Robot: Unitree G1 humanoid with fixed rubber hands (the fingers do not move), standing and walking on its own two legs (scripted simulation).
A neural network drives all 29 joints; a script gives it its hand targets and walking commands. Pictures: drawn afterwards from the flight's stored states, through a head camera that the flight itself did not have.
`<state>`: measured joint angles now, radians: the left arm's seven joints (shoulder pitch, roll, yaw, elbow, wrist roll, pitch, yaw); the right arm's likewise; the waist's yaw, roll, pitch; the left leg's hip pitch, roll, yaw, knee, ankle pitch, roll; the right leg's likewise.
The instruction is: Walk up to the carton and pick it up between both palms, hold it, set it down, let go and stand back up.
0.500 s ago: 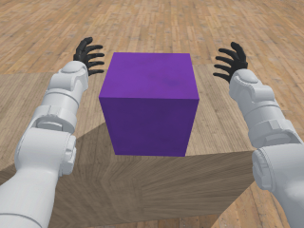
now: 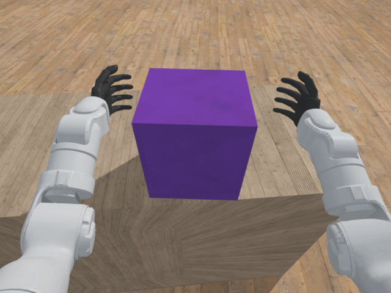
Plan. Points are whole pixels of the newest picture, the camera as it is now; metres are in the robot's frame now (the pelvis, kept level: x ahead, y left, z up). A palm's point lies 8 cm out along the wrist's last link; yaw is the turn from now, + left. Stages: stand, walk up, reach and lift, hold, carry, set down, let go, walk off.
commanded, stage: set down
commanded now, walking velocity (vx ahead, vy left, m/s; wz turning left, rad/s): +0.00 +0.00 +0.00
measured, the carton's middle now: (195, 136) +0.43 -0.02 +0.09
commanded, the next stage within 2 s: none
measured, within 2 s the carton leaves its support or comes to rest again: neither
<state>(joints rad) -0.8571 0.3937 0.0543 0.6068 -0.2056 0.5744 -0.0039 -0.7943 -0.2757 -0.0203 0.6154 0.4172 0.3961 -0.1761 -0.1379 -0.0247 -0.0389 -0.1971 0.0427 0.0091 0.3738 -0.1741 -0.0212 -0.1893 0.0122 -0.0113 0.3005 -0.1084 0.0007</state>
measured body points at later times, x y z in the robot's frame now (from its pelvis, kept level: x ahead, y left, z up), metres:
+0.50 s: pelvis -0.01 +0.00 +0.00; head -0.01 +0.01 +0.45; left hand +0.38 +0.19 +0.15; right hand +0.33 -0.22 +0.14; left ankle +0.01 +0.13 -0.75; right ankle +0.03 -0.12 -0.75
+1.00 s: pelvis +0.02 +0.00 +0.00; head +0.01 +0.00 +0.45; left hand +0.31 +0.21 +0.11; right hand +0.28 -0.21 +0.10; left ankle +0.01 +0.13 -0.75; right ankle +0.03 -0.12 -0.75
